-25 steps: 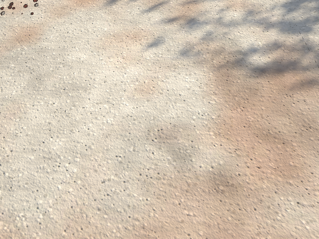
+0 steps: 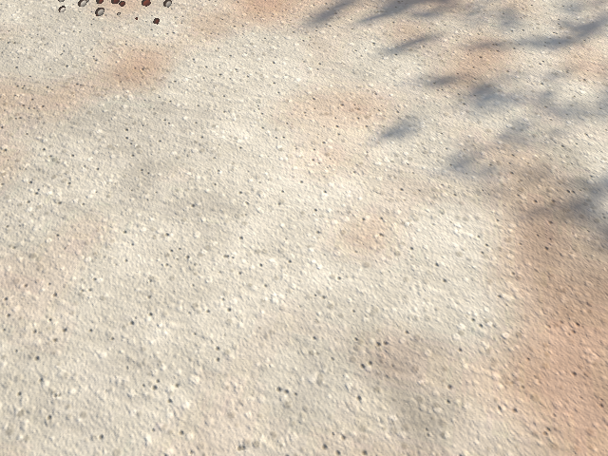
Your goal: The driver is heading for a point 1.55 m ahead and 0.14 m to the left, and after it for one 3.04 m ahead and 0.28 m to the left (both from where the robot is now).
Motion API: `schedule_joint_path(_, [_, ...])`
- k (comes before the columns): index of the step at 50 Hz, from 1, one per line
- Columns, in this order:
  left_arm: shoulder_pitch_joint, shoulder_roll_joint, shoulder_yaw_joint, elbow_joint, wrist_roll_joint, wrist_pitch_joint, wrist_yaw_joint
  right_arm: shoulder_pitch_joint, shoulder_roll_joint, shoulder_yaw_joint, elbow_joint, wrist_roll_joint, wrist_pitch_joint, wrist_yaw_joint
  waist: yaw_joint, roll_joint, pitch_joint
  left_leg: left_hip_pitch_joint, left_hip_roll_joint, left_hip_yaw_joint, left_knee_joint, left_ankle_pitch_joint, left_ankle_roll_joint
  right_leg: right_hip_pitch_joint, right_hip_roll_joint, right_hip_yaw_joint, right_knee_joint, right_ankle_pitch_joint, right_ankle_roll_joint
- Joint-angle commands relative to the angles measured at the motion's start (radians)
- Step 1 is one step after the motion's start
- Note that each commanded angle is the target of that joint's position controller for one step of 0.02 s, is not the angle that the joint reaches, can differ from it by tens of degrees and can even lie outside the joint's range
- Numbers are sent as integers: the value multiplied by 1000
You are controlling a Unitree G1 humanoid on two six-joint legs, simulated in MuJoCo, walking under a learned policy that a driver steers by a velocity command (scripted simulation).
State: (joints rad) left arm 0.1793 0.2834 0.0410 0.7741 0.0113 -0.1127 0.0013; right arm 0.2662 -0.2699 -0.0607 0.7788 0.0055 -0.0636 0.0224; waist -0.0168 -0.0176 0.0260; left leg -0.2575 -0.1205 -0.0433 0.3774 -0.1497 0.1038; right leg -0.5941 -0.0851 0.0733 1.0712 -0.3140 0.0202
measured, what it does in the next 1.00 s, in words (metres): walks ahead, turning left: right foot, then left foot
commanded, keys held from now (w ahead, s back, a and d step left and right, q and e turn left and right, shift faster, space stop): w+q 0.16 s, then q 0.18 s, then no key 0.58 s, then w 0.08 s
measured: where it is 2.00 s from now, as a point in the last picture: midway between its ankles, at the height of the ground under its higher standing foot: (256, 336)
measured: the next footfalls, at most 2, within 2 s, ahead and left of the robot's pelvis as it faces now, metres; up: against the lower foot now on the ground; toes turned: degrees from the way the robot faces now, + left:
right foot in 0.24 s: +0.35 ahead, -0.14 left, +0.00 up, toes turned +15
left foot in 0.66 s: +0.30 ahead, +0.11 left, +0.00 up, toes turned +17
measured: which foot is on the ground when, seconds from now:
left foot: down 0.00-0.24, up 0.26-0.64, down 0.66-1.00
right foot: up 0.00-0.22, down 0.24-1.00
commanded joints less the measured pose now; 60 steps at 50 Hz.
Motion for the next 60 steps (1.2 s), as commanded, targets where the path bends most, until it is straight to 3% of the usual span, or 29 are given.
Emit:
schedule_joint_path(1, [-5,75,20,-79,9,5,12,-43,-171,-45,-91,7,-15,-20,32,67,-31,-65,226,-200,-175,255,184,12,0,-34,-188,149,46])
schedule_joint_path(4, [-127,48,9,-115,2,-2,6,20,-180,-52,-82,18,-2,-31,-28,86,-42,-86,178,-167,-137,177,128,104,58,-47,-434,386,52])
schedule_joint_path(7, [-187,75,17,-146,-16,-9,-5,76,-172,-52,-72,25,11,-35,-50,109,-50,-7,208,-249,-81,81,107,125,82,-16,-539,403,45])
schedule_joint_path(11, [-97,133,48,-137,-3,-29,-11,54,-154,-51,-95,16,33,-45,22,145,-79,100,198,-337,133,198,36,244,95,-13,-654,328,-22])
schedule_joint_path(12, [-14,164,58,-131,15,-35,-6,42,-117,-39,-117,10,32,-45,62,123,-162,51,141,-296,288,203,-9,416,21,25,-645,436,-66])
schedule_joint_path(13, [115,234,73,-130,35,-30,3,81,-59,-19,-148,-13,28,-46,84,-51,-318,-129,57,-194,592,-128,-66,715,-201,209,-560,743,-149])
schedule_joint_path(14, [159,264,83,-99,20,-5,-5,257,-53,-7,-161,10,20,-38,17,-372,-472,-392,-7,-122,858,-591,-111,951,-419,591,-595,719,-333])
schedule_joint_path(15, [121,173,64,-134,3,11,-3,236,-158,-30,-129,23,29,-40,45,-213,-412,-471,78,-143,972,-510,-136,883,-383,574,-630,540,-305])
schedule_joint_path(16, [82,116,48,-148,2,25,7,112,-196,-44,-149,22,44,-43,77,-124,-284,-509,102,-98,998,-432,-152,768,-326,402,-639,512,-260])
schedule_joint_path(17, [29,98,37,-149,7,38,10,55,-190,-48,-161,16,63,-48,62,-58,-202,-485,133,-69,972,-383,-165,630,-272,279,-657,557,-239])
schedule_joint_path(19, [-25,103,35,-133,17,47,9,51,-138,-42,-176,14,88,-50,11,-96,-106,-378,169,-45,879,-346,-165,407,-195,150,-716,568,-229])
schedule_joint_path(21, [-51,118,42,-117,19,44,5,71,-85,-28,-176,12,95,-52,-11,-124,-100,-310,155,-8,765,-312,-166,343,-170,72,-756,637,-248])
schedule_joint_path(25, [-82,140,51,-91,-4,55,8,23,-66,-12,-184,-4,88,-41,-7,-105,-172,-183,163,8,504,-150,-153,358,-184,-3,-758,688,-262])
schedule_joint_path(31, [-60,136,41,-41,-33,79,-3,-26,-81,-19,-194,-9,87,-22,-7,-104,-137,35,116,65,113,19,-90,341,-152,-12,-685,334,-193])
schedule_joint_path(32, [-24,98,26,-21,-28,77,-5,-28,-99,-23,-199,-17,85,-26,-8,-76,-128,115,143,22,25,100,-64,301,-114,-28,-651,233,-134])
schedule_joint_path(33, [8,43,6,-25,5,72,-10,-27,-167,-33,-219,-31,85,-37,25,70,-167,215,312,-167,10,337,-17,236,-36,-100,-516,65,-50])
schedule_joint_path(34, [79,7,-7,-21,23,68,-13,-94,-166,-19,-243,-41,90,-45,92,228,-164,176,431,-278,10,391,104,190,36,-135,-461,-147,15])
schedule_joint_path(35, [35,48,-2,-23,18,77,-6,-117,-103,-7,-236,-39,85,-37,51,218,-159,91,399,-270,-9,221,131,248,21,-89,-489,-115,30])
schedule_joint_path(36, [10,70,3,-23,10,82,-2,-147,-85,-2,-230,-39,77,-29,60,199,-132,57,328,-214,-4,107,78,291,22,-91,-540,-11,28])
schedule_joint_path(39, [11,120,12,0,16,96,0,-149,-88,-1,-223,-27,66,-21,44,138,-69,4,234,-127,24,7,-18,339,11,-85,-603,136,18])
schedule_joint_path(46, [11,86,6,46,1,89,1,-127,-72,0,-210,-23,64,-26,34,40,-91,76,202,-84,101,216,-22,368,9,-88,-610,198,11])
schedule_joint_path(48, [26,72,4,65,0,96,4,-113,-68,-2,-198,-20,71,-27,35,51,-99,72,187,-79,77,-4,-12,366,37,-123,-594,49,8])
schedule_joint_path(52, [-24,63,7,39,-16,78,5,-13,-141,-29,-166,-2,71,-30,-7,167,21,44,321,-336,-102,-553,98,156,82,-148,-404,-130,-34])
schedule_joint_path(54, [-27,68,10,32,-27,51,-3,6,-140,-30,-150,5,51,-35,1,195,37,45,374,-417,-121,-531,127,130,61,-106,-381,-157,-80])
schedule_joint_path(56, [59,64,13,70,-33,28,-17,-67,-124,-26,-162,13,41,-35,61,180,12,-28,342,-338,-83,-450,90,280,50,-93,-503,-101,-131])
schedule_joint_path(57, [140,77,20,110,-31,22,-22,-135,-105,-22,-180,14,41,-35,107,135,7,-139,281,-243,-17,-384,45,435,40,-62,-592,-44,-150])
schedule_joint_path(58, [237,133,36,145,-26,17,-21,-217,-45,-5,-217,11,33,-34,148,-2,19,-256,171,-70,194,-289,-30,519,-62,102,-702,-136,-185])
schedule_joint_path(59, [288,234,62,159,-26,16,-24,-215,-29,-4,-251,18,13,-34,126,-241,33,-451,65,81,444,-279,-93,656,-225,405,-820,-138,-268])
schedule_joint_path(60, [303,201,56,142,-12,15,-20,-214,-95,-20,-244,24,-4,-38,156,-217,62,-613,91,22,624,-448,-101,724,-310,531,-853,-26,-332])
Velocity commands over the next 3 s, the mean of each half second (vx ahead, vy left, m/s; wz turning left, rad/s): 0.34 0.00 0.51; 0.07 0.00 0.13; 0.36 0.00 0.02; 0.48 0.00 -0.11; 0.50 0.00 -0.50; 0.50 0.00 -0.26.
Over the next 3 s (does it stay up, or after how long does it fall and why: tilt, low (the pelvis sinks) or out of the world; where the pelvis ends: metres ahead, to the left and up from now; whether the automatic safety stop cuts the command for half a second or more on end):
stays up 1.27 0.17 0.00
